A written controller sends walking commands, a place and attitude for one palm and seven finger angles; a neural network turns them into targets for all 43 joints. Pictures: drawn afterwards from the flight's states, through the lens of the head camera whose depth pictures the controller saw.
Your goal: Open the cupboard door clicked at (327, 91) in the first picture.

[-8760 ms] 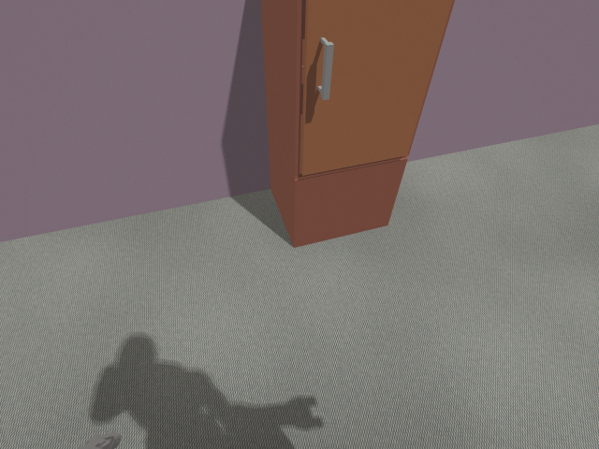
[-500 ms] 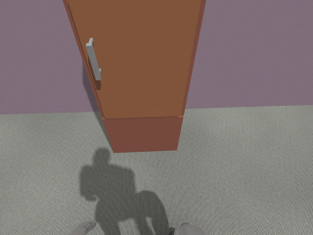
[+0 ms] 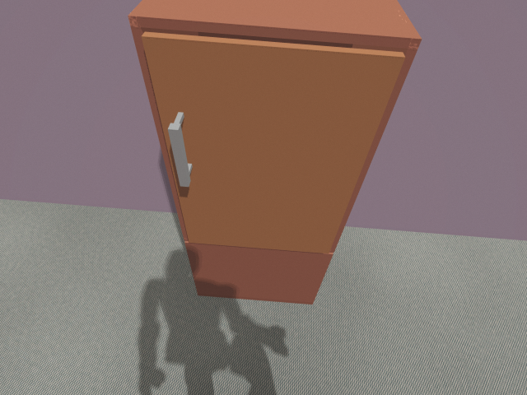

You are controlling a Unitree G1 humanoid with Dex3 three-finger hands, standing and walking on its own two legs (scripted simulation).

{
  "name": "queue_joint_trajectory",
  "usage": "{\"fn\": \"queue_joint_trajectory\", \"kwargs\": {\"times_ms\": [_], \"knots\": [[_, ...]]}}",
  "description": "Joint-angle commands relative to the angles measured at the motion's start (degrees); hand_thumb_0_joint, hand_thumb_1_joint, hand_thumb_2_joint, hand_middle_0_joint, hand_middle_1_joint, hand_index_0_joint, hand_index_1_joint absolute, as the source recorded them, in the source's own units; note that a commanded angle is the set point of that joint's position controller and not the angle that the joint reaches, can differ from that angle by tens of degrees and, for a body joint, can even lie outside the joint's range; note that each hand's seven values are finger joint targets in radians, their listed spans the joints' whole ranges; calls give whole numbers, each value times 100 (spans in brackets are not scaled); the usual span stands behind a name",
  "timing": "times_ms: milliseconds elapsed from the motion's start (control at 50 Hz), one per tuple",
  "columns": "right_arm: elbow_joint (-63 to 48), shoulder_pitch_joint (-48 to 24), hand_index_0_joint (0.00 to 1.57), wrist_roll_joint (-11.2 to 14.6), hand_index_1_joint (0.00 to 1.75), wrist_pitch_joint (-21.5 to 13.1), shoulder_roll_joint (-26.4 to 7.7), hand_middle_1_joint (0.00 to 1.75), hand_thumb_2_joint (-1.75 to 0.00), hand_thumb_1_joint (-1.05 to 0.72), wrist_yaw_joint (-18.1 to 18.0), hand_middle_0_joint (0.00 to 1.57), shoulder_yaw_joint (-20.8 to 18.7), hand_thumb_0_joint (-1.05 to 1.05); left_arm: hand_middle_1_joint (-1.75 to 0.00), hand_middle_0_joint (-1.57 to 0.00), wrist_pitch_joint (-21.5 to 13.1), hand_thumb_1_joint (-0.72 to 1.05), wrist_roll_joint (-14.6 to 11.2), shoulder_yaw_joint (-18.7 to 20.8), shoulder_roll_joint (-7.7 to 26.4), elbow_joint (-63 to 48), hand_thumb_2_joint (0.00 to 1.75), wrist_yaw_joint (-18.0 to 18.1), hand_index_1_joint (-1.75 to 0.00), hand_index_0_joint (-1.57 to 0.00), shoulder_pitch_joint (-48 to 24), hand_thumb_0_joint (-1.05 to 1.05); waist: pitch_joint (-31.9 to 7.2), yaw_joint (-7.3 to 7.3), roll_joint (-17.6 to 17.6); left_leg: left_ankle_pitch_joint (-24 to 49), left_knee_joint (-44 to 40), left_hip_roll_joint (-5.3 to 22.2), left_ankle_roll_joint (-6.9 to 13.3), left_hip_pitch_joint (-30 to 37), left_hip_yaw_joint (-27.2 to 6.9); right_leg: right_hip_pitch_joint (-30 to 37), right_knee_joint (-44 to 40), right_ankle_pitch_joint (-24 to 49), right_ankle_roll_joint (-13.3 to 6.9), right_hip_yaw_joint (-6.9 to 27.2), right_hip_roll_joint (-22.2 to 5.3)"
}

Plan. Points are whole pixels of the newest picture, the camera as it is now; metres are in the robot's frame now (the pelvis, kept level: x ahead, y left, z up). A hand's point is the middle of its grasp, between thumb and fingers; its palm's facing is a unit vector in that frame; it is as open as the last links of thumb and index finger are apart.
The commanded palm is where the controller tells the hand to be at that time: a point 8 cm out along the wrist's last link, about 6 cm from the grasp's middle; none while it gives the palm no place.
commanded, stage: come to a stop and stand still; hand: left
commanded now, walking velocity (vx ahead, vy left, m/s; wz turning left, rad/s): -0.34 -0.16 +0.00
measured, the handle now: (182, 151) +0.53 +0.23 +0.05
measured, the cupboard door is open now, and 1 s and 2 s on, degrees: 0 0 0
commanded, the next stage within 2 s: none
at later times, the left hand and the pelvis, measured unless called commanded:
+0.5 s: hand out of the picture +0.00 +0.12 -0.14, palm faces +0.04 -0.96 -0.28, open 7.4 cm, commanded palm none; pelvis -0.04 -0.07 +0.01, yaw -2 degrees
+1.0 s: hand out of the picture -0.06 +0.19 -0.17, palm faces +0.06 -0.97 -0.24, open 7.4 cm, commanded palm none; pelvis -0.05 +0.00 +0.00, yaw +0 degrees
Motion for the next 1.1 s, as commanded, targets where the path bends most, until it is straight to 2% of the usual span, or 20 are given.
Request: {"fn": "queue_joint_trajectory", "kwargs": {"times_ms": [0, 40, 120, 260, 280, 300, 320, 360, 440, 560, 720, 740, 780, 800, 840, 880, 900, 940, 980, 1080], "knots": [[103, 1016, 20, 55, 30, 143, -987, 30, -90, -90, -219, 20, -120, 0, -30, -20, 177, 90, 20, 53, 500, -311, 90, 125, -30, -20, 408, 0, -524, -410, 1579, 6409, -896, 1963, 1045, 1884, -1362, -1262, 1562, -1253, 298, 501, -304], [6, 802, 20, 35, 30, 239, -979, 30, -90, -90, -280, 20, -173, 0, -30, -20, 324, 90, 70, 154, 656, -445, 90, 125, -30, -20, 136, 0, -20, -431, 1428, 5854, -1031, 1973, 1135, 1181, -1196, -1423, 2369, -1265, 286, 750, -386], [-263, 406, 20, -2, 30, 323, -1117, 30, -90, -90, -248, 20, -345, 0, -30, -20, 403, 90, 74, 274, 600, -711, 90, 45, -30, -20, -15, 0, -528, -376, 628, 4428, -919, 1821, 1111, 1407, -988, -1847, 2937, -863, 329, 756, -274], [-616, -348, 20, -39, 30, 408, -991, 30, -90, -90, -43, 20, -427, 0, -30, -20, 338, 90, 81, 314, 443, -851, 90, -18, -30, -20, 389, 0, -743, -10, 1275, 170, -838, 1098, 547, -132, -552, -235, 598, 467, 315, 242, -236], [-630, -307, 20, -1, 30, 442, -786, 30, -90, -90, -9, 20, -396, 0, -30, -20, 283, 90, 119, 325, 615, -769, 90, 0, -30, -20, 656, 0, -675, 107, 655, -918, -397, 696, 271, -544, -388, 151, -275, 813, 331, 368, -334], [-668, -92, 20, 53, 30, 502, -341, 30, -90, -90, 43, 20, -311, 0, -30, -20, 188, 90, 203, 324, 1062, -851, 90, 19, -30, -20, 453, 0, -325, 13, -900, -1850, 648, -9, -150, -925, -73, -370, -1445, 16, 59, 1749, -1292], [-850, -240, 20, 45, 30, 538, -269, 30, -90, -90, 95, 20, -280, 0, -30, -20, 190, 90, 197, 344, 1449, -1096, 90, 24, -30, -20, -82, 0, 163, -9, -1713, -2104, 1379, -169, -196, -940, -334, -1392, -2179, -528, -390, 2836, -2123], [-772, -210, 20, 4, 30, 602, -474, 30, -90, -90, 157, 20, -311, 0, -30, -20, 208, 90, 194, 378, 1544, -1325, 90, 38, -30, -20, -689, 0, 450, -148, -917, -1616, 2040, -61, -118, -720, -697, -2249, -2535, -1974, -549, 2936, -2139], [-378, 625, 20, -57, 30, 539, -707, 30, -90, -90, 204, 20, -330, 0, -30, -20, 137, 90, 140, 368, 1346, -1314, 90, 49, -30, -20, -914, 0, 377, -343, -922, -673, 2563, -145, -179, -895, -630, -1420, -2102, -577, -332, 2068, -1696], [-498, 459, 20, -43, 30, 457, -672, 30, -90, -90, 180, 20, -254, 0, -30, -20, 82, 90, 123, 375, 1233, -1008, 90, 79, -30, -20, 21, 0, -55, 95, -680, -928, 1907, -184, -316, -1224, -563, 246, -1835, 643, -620, 2088, -1861], [-362, 800, 20, 75, 30, 392, -471, 30, -90, -90, 91, 20, -148, 0, -30, -20, 135, 90, 164, 400, 1333, -836, 90, 76, -30, -20, -234, 0, -344, -65, -1057, -1190, 120, -343, -220, 130, -325, -61, -1398, 2075, -686, 1738, -1727], [-647, 870, 20, 1, 30, 308, -773, 30, -90, -90, 117, 20, -155, 0, -30, -20, -14, 90, 200, 232, 1423, -765, 90, 286, -30, -20, 127, 0, -634, -283, -510, -1307, 821, -554, -263, 396, -75, -1, -1043, 3286, -492, 1994, -1739], [-730, 1119, 20, 25, 30, 312, -499, 30, -90, -90, 125, 20, -68, 0, -30, -20, 28, 90, 143, 269, 1447, -1024, 90, 214, -30, -20, -431, 0, -584, -480, -173, -1037, -152, -419, -94, 747, -193, -874, -1015, 614, -508, 1453, -1479], [-656, 1283, 20, 40, 30, 253, -492, 30, -90, -90, 126, 20, -15, 0, -30, -20, 68, 90, 120, 204, 1329, -1010, 90, 196, -30, -20, -523, 0, -418, -575, -51, -714, -770, -330, -60, 987, -269, -1057, -649, 601, -354, 1156, -1149], [-697, 1344, 20, -23, 30, 175, -954, 30, -90, -90, 81, 20, -53, 0, -30, -20, 142, 90, 46, 83, 796, -1008, 90, 134, -30, -20, -292, 0, -233, -372, 1313, 442, -1200, 614, 274, 489, -1221, -995, 198, 243, 46, 377, -437], [-876, 893, 20, -33, 30, 220, -977, 30, -90, -90, 31, 20, -5, 0, -30, -20, 140, 90, 74, 41, 655, -944, 90, 105, -30, -20, -148, 0, 5, -207, 706, 401, -1127, 567, 416, 84, -951, -660, -28, 434, 40, 355, -326], [-861, 837, 20, -12, 30, 193, -910, 30, -90, -90, 36, 20, 20, 0, -30, -20, 172, 90, 105, 20, 680, -877, 90, 87, -30, -20, -304, 0, 245, -277, 1176, 80, -1335, 411, 325, -129, -1033, -625, -3, 458, 51, 352, -365], [-853, 804, 20, -1, 30, 192, -864, 30, -90, -90, 26, 20, 63, 0, -30, -20, 198, 90, 112, 0, 743, -869, 90, 37, -30, -20, -269, 0, 687, -241, 1011, -606, -1652, 345, 304, -364, -1072, -720, -35, 500, 52, 468, -304], [-823, 859, 20, -3, 30, 176, -887, 30, -90, -90, 17, 20, 45, 0, -30, -20, 188, 90, 117, -31, 714, -822, 90, 20, -30, -20, -183, 0, 700, -237, 319, -1166, -1739, 298, 312, -319, -1122, -694, -225, 674, 44, 571, -348], [-701, 949, 20, -1, 30, 98, -917, 30, -90, -90, -10, 20, 76, 0, -30, -20, 166, 90, 112, -46, 732, -828, 90, 16, -30, -20, -174, 0, 527, -244, 259, -663, -1809, 271, 285, 91, -1100, -720, -285, 985, 47, 731, -418]]}}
